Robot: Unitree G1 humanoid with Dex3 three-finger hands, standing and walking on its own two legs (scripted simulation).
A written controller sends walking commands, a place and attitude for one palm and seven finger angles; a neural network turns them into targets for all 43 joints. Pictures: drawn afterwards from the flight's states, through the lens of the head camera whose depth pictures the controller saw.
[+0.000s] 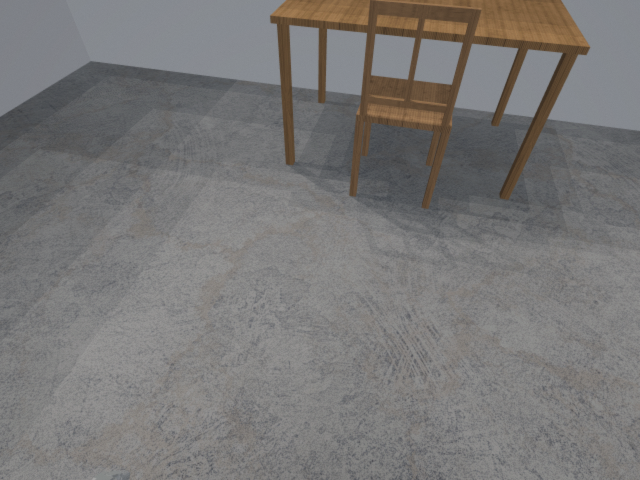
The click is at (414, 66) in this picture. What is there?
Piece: chair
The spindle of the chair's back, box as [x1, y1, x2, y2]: [404, 19, 424, 101]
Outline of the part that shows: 424,19 419,19 404,99 406,101 409,101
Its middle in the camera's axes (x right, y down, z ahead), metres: +0.34 -0.65 +1.41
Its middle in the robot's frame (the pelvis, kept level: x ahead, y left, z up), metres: +1.50 -0.27 -0.10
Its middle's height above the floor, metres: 0.67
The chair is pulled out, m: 0.00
